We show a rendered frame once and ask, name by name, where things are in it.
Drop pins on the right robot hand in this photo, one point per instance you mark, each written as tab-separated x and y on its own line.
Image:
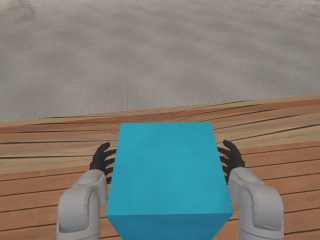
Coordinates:
234	161

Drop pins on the left robot forearm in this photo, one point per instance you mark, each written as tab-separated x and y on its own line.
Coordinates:
78	210

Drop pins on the right robot forearm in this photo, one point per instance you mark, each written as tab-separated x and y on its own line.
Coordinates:
261	209

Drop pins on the left robot hand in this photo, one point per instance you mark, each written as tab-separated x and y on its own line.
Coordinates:
99	162

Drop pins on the carton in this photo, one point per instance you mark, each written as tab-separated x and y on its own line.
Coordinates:
168	183

